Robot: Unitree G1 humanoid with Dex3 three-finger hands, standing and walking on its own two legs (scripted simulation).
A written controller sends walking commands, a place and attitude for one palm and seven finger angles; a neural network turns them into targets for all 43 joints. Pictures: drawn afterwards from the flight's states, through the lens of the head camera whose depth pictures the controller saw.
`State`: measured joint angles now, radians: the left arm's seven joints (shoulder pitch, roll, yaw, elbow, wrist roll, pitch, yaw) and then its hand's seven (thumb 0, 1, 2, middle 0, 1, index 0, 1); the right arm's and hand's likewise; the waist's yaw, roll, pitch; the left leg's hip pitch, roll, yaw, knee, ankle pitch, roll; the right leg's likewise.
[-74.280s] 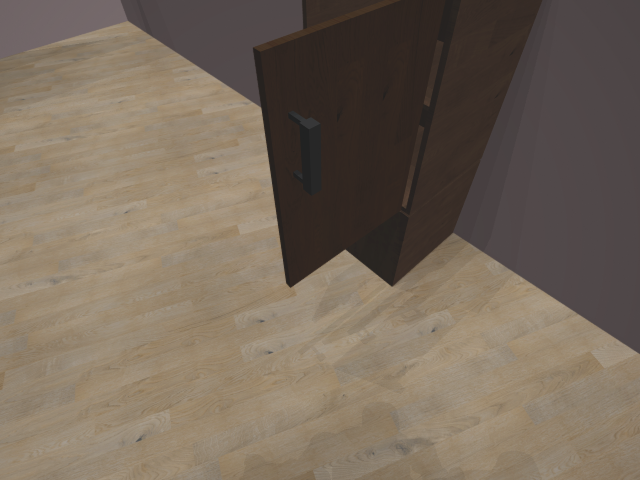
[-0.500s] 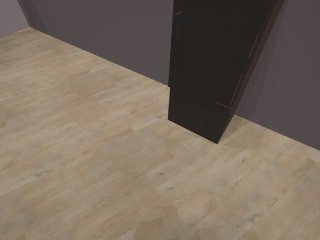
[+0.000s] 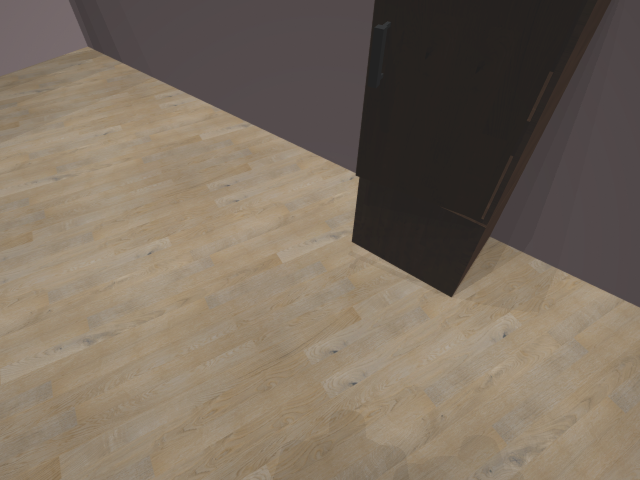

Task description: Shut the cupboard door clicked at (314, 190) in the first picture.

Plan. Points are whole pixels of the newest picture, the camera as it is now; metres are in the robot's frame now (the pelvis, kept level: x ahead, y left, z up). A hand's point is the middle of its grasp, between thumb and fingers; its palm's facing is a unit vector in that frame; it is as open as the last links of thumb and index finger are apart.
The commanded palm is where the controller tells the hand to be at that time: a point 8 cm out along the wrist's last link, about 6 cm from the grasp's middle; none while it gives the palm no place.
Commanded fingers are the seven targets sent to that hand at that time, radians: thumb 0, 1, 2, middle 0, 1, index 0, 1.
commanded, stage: walk to a spot facing it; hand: left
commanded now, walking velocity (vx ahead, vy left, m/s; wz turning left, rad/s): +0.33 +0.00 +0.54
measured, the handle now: (380, 54) +1.04 -0.10 +0.07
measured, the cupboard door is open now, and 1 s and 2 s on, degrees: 8 8 8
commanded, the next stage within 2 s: turn to face it in 0.44 s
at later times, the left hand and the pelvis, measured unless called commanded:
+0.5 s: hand (141, 458) +0.18 +0.27 -0.16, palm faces +0.26 -0.94 -0.23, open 7.4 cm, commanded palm none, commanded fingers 0.00 0.90 0.90 -0.20 -0.30 -0.20 -0.30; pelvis +0.16 +0.06 +0.00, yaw +14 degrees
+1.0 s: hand (177, 384) +0.29 +0.25 -0.17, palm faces +0.15 -0.97 -0.20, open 7.3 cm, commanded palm none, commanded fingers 0.00 0.90 0.90 -0.20 -0.30 -0.20 -0.30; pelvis +0.30 +0.07 +0.00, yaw +4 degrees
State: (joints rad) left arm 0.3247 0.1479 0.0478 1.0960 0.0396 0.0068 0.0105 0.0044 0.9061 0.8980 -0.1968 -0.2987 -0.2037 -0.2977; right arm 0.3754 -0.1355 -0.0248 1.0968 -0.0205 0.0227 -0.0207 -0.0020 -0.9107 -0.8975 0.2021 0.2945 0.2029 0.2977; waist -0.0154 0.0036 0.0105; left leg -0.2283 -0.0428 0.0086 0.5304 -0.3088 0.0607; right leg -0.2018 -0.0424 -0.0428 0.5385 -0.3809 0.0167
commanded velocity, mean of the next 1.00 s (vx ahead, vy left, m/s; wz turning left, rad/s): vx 0.15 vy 0.00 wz -0.17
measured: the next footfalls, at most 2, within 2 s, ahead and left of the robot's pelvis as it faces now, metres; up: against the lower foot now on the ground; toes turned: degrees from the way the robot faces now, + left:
left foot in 0.26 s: +0.15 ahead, +0.17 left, +0.00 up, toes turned +17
right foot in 0.64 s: +0.39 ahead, -0.02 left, +0.00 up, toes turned +8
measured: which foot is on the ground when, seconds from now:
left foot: down 0.00-0.04, up 0.06-0.24, down 0.26-0.64, up 0.66-1.00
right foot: down 0.00-0.26, up 0.28-0.62, down 0.64-1.00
